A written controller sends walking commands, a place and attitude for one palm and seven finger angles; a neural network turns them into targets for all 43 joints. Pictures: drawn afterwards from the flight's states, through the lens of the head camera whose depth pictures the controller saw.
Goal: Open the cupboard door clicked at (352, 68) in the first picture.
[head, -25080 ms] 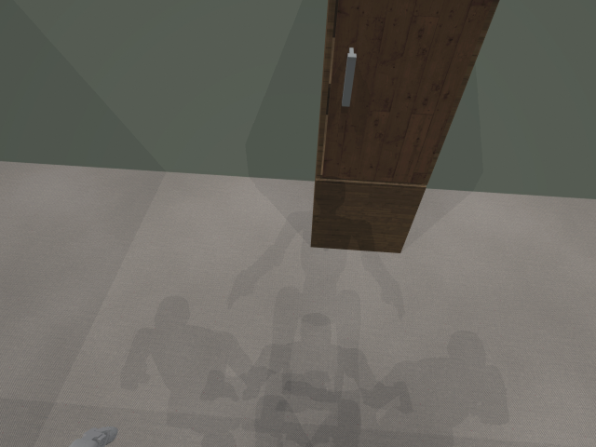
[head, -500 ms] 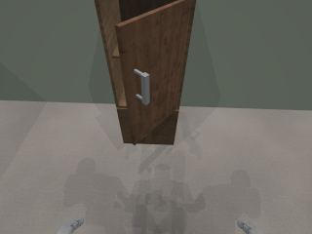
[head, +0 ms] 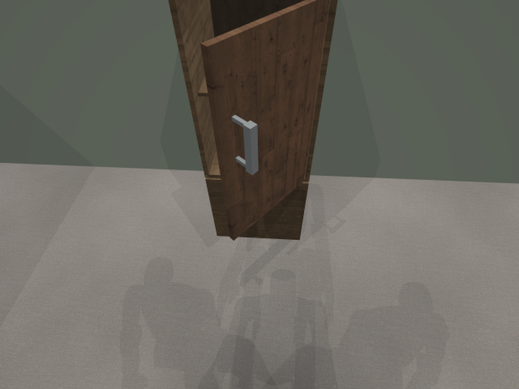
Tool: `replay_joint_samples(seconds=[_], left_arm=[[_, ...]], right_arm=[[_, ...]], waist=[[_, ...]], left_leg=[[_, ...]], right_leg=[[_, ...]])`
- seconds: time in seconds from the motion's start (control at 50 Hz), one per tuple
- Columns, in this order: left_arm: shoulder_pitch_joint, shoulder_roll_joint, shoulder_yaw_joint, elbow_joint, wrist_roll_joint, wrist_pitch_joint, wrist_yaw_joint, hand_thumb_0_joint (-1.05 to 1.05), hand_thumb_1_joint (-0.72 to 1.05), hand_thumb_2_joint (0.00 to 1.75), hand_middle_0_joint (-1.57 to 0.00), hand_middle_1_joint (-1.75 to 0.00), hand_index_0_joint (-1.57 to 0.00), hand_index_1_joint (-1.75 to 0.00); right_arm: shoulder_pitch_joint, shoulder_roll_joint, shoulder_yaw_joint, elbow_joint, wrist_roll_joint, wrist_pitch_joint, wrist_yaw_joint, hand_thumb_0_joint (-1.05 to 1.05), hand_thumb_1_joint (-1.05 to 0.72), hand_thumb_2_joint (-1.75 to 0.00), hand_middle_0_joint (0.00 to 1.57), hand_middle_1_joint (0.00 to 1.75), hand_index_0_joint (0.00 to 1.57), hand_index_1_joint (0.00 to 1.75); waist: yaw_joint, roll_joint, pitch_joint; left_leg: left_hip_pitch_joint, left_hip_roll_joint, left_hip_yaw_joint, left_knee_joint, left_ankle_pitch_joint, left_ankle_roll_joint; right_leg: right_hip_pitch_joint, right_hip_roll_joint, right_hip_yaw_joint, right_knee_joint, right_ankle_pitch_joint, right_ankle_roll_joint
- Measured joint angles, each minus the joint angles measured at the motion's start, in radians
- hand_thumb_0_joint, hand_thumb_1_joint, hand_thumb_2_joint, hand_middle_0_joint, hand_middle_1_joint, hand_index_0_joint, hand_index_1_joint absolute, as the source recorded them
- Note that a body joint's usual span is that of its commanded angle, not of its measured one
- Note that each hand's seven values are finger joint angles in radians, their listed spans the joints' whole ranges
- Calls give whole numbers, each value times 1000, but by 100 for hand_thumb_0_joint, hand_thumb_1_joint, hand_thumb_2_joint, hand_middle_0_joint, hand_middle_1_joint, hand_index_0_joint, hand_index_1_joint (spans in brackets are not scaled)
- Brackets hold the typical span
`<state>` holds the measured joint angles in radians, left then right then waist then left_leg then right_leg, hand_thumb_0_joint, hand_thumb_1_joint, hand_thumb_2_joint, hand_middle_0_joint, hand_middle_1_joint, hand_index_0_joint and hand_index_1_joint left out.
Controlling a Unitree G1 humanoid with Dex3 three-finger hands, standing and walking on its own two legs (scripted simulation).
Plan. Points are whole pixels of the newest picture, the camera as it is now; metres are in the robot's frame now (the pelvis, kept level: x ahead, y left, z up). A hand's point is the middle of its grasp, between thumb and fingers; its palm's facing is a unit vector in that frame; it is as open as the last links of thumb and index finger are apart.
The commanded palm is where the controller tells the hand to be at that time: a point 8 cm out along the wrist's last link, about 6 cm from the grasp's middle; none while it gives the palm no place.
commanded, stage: let the arm hang, fingers relaxed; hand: left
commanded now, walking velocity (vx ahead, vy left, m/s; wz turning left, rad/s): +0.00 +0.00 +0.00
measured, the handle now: (244, 145) +0.59 +0.07 +0.02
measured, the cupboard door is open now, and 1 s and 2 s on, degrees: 50 50 50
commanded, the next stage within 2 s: look to check the result in 0.36 s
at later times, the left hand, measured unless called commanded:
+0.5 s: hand out of the picture +0.02 +0.15 -0.18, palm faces +0.06 -0.98 -0.18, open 7.3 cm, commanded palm none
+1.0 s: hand out of the picture +0.03 +0.15 -0.17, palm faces +0.05 -0.98 -0.18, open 7.3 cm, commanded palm none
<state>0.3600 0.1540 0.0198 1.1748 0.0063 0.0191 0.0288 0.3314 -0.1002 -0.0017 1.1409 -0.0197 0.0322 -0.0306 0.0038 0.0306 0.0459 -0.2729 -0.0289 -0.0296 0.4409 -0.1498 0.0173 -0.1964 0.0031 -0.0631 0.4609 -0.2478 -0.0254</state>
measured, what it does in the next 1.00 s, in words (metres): stands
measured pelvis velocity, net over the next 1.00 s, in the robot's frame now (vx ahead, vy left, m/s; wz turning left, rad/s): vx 0.04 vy -0.02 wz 0.00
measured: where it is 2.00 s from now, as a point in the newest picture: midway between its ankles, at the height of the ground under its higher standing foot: outside the picture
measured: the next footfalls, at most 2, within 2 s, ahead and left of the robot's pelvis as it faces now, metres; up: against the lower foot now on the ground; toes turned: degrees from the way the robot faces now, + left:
none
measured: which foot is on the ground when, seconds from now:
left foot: down 0.00-1.00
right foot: down 0.00-1.00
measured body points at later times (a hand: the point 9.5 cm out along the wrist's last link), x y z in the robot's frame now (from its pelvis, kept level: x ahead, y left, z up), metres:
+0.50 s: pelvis +0.03 -0.01 +0.00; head +0.04 -0.01 +0.45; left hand +0.02 +0.21 -0.16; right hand +0.01 -0.23 -0.16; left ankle +0.06 +0.11 -0.74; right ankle +0.00 -0.10 -0.74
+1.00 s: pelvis +0.04 -0.02 +0.00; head +0.06 -0.02 +0.45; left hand +0.03 +0.20 -0.16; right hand +0.04 -0.24 -0.16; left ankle +0.06 +0.11 -0.74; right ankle +0.00 -0.10 -0.74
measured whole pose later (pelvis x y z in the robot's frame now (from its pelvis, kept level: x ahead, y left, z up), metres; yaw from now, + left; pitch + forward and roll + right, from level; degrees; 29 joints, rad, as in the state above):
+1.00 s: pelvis +0.04 -0.02 +0.00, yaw +0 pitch -1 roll +0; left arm 0.28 0.13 0.01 1.15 0.00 -0.01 0.03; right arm 0.25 -0.14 0.00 1.15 -0.02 0.01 -0.05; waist 0.00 0.00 0.05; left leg -0.18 -0.01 -0.04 0.41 -0.20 -0.01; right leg -0.09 0.03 -0.06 0.39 -0.28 -0.05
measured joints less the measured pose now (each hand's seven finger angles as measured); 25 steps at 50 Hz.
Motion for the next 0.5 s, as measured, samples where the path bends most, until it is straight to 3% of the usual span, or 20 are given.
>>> replay_joint_samples(seconds=[0.18,0.5], left_arm=[[-78,-42,-2,-42,-2,-16,3,0,91,90,-20,-30,-20,-30],[-83,-19,1,-30,-6,-21,3,1,91,90,-20,-30,-20,-30]], right_arm=[[-23,8,-1,-2,-5,-13,-4,0,-91,-90,20,30,20,30],[-51,-26,-3,4,1,-21,-10,0,-91,-90,19,30,20,30]], waist=[[-10,-15,-22],[-5,-27,2]], left_leg=[[11,4,-1,15,-22,-7],[50,13,-8,-7,-37,-18]], right_leg=[[12,4,0,13,-21,-6],[62,15,-6,-31,-26,-15]])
